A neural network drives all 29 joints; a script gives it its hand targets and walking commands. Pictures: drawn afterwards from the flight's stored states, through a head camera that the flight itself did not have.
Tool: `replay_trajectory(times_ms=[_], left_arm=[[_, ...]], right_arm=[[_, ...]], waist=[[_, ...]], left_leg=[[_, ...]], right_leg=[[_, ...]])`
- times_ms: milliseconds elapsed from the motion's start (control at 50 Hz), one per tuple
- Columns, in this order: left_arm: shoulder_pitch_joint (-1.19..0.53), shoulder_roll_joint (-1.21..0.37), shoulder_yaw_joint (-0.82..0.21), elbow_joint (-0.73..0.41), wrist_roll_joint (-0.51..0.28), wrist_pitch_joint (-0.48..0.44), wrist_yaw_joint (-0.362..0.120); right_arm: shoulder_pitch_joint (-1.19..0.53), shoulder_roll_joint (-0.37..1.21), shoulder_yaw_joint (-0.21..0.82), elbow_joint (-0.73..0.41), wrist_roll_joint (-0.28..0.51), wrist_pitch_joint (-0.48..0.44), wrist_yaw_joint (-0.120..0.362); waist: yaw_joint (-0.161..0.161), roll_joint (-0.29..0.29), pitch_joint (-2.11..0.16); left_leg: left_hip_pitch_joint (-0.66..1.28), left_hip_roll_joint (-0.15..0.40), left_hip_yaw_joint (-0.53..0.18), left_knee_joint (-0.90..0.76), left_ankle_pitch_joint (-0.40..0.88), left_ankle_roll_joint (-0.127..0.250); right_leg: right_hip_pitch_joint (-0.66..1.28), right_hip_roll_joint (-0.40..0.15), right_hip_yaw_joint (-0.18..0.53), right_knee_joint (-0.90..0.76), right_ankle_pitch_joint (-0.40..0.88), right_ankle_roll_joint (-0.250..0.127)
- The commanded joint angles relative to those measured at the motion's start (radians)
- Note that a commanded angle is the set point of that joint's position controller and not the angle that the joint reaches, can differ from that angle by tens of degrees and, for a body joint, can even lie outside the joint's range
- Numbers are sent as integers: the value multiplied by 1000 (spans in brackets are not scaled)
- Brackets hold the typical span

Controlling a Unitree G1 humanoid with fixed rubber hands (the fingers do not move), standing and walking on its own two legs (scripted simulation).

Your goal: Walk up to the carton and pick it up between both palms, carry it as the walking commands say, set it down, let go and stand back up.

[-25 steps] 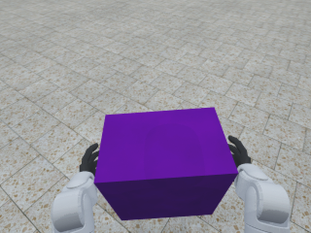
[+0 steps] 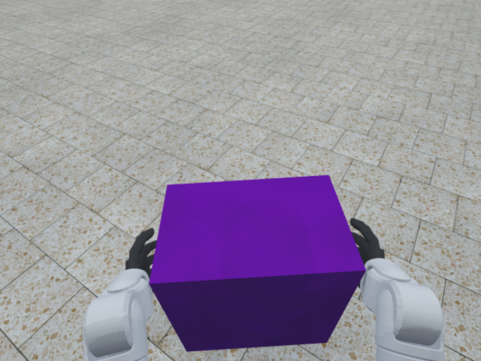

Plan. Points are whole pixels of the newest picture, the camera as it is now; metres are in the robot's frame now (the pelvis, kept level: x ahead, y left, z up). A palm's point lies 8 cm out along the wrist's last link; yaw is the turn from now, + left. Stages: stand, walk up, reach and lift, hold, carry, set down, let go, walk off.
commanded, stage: carry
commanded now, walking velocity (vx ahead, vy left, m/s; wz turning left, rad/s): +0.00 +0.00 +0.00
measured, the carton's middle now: (252, 269) +0.28 +0.00 +0.03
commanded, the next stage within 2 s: none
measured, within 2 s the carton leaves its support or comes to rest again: neither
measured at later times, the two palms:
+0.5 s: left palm (122, 303) +0.21 +0.19 +0.07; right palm (366, 280) +0.22 -0.15 +0.09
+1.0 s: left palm (113, 281) +0.25 +0.21 +0.06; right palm (337, 259) +0.26 -0.13 +0.09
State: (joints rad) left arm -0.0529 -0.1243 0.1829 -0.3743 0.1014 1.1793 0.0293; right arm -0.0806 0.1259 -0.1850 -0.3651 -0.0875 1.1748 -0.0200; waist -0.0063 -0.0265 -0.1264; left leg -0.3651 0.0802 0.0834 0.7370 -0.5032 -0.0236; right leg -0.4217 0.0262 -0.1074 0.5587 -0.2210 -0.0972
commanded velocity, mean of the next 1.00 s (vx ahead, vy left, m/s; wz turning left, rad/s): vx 0.00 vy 0.00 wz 0.00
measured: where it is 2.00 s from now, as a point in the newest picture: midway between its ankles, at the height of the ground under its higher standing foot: outside the picture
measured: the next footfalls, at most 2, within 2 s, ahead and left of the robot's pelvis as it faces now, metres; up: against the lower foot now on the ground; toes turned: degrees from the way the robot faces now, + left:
left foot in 0.40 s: +0.02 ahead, +0.11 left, +0.00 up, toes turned -5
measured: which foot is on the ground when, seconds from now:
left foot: up 0.00-0.38, down 0.40-1.00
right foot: down 0.00-1.00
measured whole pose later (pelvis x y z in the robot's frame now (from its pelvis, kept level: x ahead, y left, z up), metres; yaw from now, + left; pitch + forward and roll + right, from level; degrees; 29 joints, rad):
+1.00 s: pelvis +0.00 +0.04 +0.01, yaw +2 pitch +6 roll -1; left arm -0.09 -0.13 0.18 -0.31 0.10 1.12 0.03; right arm -0.10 0.13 -0.21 -0.33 -0.09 1.13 -0.02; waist -0.01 -0.03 -0.13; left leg -0.34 -0.02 0.08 0.52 -0.29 0.06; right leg -0.40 0.01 -0.13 0.45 -0.16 -0.05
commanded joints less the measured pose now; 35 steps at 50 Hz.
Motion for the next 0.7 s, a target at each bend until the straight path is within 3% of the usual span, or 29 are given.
replay_trajectory(times_ms=[0, 40, 80, 100, 120, 140, 160, 180, 200, 220, 240, 260, 280, 300, 320, 340, 360, 380, 400, 420, 480, 500, 540, 560, 580, 600, 640, 660, 680], left_arm=[[-529, -744, -766, -120, -389, 6, -241], [-534, -765, -755, -109, -403, 4, -241], [-473, -749, -748, -92, -389, 4, -244], [-471, -756, -747, -70, -384, 6, -241], [-430, -733, -739, -63, -363, 5, -237], [-492, -737, -757, -126, -390, -1, -245], [-486, -726, -746, -101, -383, 2, -244], [-511, -739, -770, -132, -404, -2, -243], [-456, -712, -735, -86, -375, 3, -239], [-475, -727, -760, -111, -393, -1, -242], [-500, -706, -738, -92, -381, -5, -240], [-484, -729, -730, -50, -372, -10, -244], [-466, -709, -723, -10, -353, -9, -240], [-493, -706, -773, -121, -391, -11, -237], [-452, -715, -762, -78, -378, -7, -234], [-521, -705, -770, -127, -386, -5, -233], [-471, -686, -747, -75, -357, -6, -230], [-531, -694, -779, -133, -385, -6, -227], [-497, -710, -791, -127, -385, -3, -222], [-551, -721, -808, -133, -400, 1, -218], [-503, -726, -787, -83, -380, 8, -211], [-536, -696, -785, -78, -374, 16, -207], [-529, -702, -773, -17, -372, 31, -211], [-585, -695, -772, -49, -383, 21, -207], [-628, -696, -776, -93, -399, 15, -206], [-585, -677, -747, -24, -363, 5, -206], [-545, -690, -766, -45, -368, 3, -195], [-573, -652, -695, 41, -311, -21, -190], [-557, -666, -740, 11, -335, -16, -190]], right_arm=[[-513, 767, 822, -103, 384, 1, 207], [-566, 785, 834, -127, 401, 2, 199], [-526, 761, 833, -133, 387, 3, 195], [-544, 770, 825, -120, 390, 6, 193], [-483, 764, 817, -96, 380, 8, 192], [-532, 767, 830, -132, 389, 1, 189], [-536, 768, 838, -124, 392, 5, 191], [-509, 771, 822, -107, 394, 2, 190], [-503, 748, 818, -106, 385, 6, 186], [-533, 749, 829, -138, 391, 2, 186], [-566, 728, 822, -133, 385, -1, 186], [-540, 754, 800, -96, 368, -11, 181], [-494, 722, 758, -34, 343, -11, 183], [-482, 761, 800, -89, 382, -8, 189], [-480, 739, 802, -94, 378, -6, 191], [-543, 748, 807, -121, 388, -2, 191], [-521, 729, 790, -88, 366, -5, 190], [-533, 742, 804, -122, 380, -5, 188], [-483, 744, 797, -102, 383, -1, 193], [-488, 733, 786, -93, 382, 2, 194], [-508, 726, 774, -100, 377, 11, 198], [-508, 698, 753, -75, 364, 18, 199], [-518, 693, 739, -49, 360, 21, 201], [-521, 688, 705, -38, 356, 18, 201], [-509, 710, 713, -28, 360, 12, 201], [-542, 694, 707, -14, 348, -1, 202], [-510, 685, 708, -51, 355, -3, 201], [-448, 651, 624, 108, 282, -23, 201], [-487, 655, 668, 25, 324, -22, 203]], waist=[[8, -49, -184], [10, -113, -221], [12, -119, -222], [16, -105, -208], [17, -113, -229], [15, -137, -246], [21, -147, -238], [22, -94, -274], [22, -110, -286], [13, -149, -261], [16, -157, -257], [12, -145, -262], [-1, -100, -249], [-2, -96, -252], [-3, -96, -243], [2, -62, -252], [-5, -100, -247], [-4, -73, -249], [-2, 60, -268], [-1, 133, -238], [4, 54, -204], [-6, 65, -181], [-6, 83, -144], [-11, 145, -170], [-5, 116, -177], [-6, 104, -166], [-6, 107, -234], [-5, 130, -256], [-6, 129, -220]], left_leg=[[-199, -24, -6, 200, -55, 7], [-183, -28, -17, 189, -4, 2], [-138, -60, -2, 155, 6, 4], [-132, -77, 17, 133, -4, 8], [-128, -77, -4, 68, -25, 13], [-135, -83, 0, 67, -5, 7], [-139, -88, 11, 18, 13, -1], [-117, -95, 16, -48, 17, 0], [-63, -109, 39, -81, 13, 5], [-69, -82, 3, -84, 39, 15], [-38, -92, 32, -105, 52, 13], [23, -88, 41, -114, 74, 25], [72, -75, 36, -217, 128, 35], [115, -73, 44, -274, 180, 31], [161, -62, 29, -276, 200, 48], [200, -68, 42, -281, 185, 58], [218, -63, 38, -276, 161, 74], [233, -27, 6, -296, 170, 70], [225, 22, -56, -348, 130, 79], [125, 57, -127, -393, 126, 73], [54, 60, -102, -368, 120, 52], [52, 65, -99, -388, 127, 45], [11, 55, -110, -404, 11, 52], [19, 80, -157, -451, 2, 61], [-9, 85, -153, -456, 32, 70], [-17, 79, -136, -432, 94, 58], [135, 61, -106, -365, 313, 55], [128, 74, -126, -365, 375, 72], [90, 73, -113, -377, 260, 72]], right_leg=[[347, -297, 288, -262, 281, -4], [377, -263, 236, -246, 294, 35], [348, -254, 253, -279, 334, 40], [360, -253, 248, -293, 305, 65], [385, -269, 270, -279, 333, 32], [435, -263, 272, -285, 352, 67], [452, -268, 260, -264, 423, 53], [490, -262, 258, -241, 409, 39], [440, -269, 254, -271, 349, 34], [432, -251, 251, -271, 379, 64], [393, -255, 231, -287, 296, 51], [323, -254, 223, -319, 120, 41], [263, -241, 211, -305, -7, 20], [240, -220, 193, -320, -90, 44], [176, -197, 167, -327, -155, 64], [163, -197, 168, -359, -190, 103], [126, -175, 144, -390, -223, 152], [128, -162, 146, -359, -166, 157], [133, -142, 109, -278, -123, 150], [192, -113, 106, -212, -77, 118], [197, -140, 143, -187, -59, 85], [163, -144, 151, -186, -84, 72], [149, -154, 165, -198, -181, 66], [166, -126, 125, -134, -104, 76], [226, -115, 106, -124, -17, 73], [244, -121, 111, -119, 23, 78], [198, -124, 117, -103, 88, 75], [205, -118, 109, -97, 63, 70], [186, -126, 116, -109, 39, 73]])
